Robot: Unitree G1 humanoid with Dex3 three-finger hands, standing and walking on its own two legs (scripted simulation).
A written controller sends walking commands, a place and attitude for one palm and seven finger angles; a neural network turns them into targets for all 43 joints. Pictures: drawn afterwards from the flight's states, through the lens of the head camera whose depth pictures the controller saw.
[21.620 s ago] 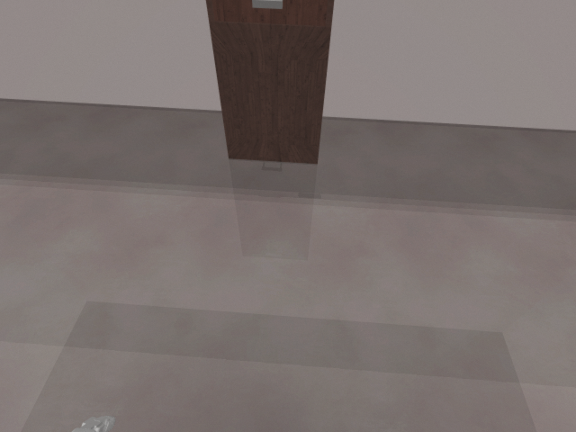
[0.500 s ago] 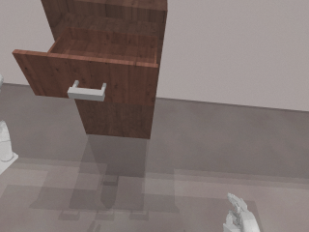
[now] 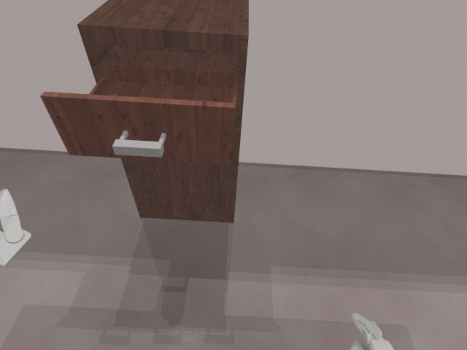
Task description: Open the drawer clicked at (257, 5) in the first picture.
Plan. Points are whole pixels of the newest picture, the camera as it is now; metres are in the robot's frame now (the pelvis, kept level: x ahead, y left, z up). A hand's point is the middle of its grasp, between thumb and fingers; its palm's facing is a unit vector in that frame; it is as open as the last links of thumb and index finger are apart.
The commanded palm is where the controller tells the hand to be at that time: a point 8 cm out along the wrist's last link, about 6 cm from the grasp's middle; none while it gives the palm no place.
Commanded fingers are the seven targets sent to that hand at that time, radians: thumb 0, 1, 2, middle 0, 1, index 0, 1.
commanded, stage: let the arm hang, fingers relaxed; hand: left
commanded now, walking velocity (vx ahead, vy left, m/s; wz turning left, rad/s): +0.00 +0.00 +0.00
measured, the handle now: (141, 142) +0.56 +0.25 +0.03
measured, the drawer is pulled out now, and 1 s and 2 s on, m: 0.30 0.30 0.30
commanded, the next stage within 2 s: look to check the result in 1.12 s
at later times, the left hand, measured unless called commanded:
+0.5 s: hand out of the picture -0.06 +0.19 -0.17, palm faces +0.04 -0.97 -0.23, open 7.1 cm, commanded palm none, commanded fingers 0.00 0.90 0.90 -0.20 -0.30 -0.20 -0.30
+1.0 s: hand out of the picture +0.04 +0.19 -0.16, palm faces +0.01 -0.97 -0.25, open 7.4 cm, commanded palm none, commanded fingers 0.00 0.90 0.90 -0.20 -0.30 -0.20 -0.30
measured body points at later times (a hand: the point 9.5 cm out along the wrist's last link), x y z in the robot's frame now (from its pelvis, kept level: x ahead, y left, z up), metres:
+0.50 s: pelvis -0.01 +0.00 +0.01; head +0.03 +0.01 +0.46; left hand -0.06 +0.25 -0.15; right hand -0.01 -0.24 -0.15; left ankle +0.04 +0.11 -0.73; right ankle -0.02 -0.10 -0.73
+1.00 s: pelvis +0.00 +0.00 +0.01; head +0.01 -0.02 +0.46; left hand +0.04 +0.24 -0.14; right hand +0.03 -0.24 -0.15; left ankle +0.04 +0.11 -0.73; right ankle -0.02 -0.10 -0.73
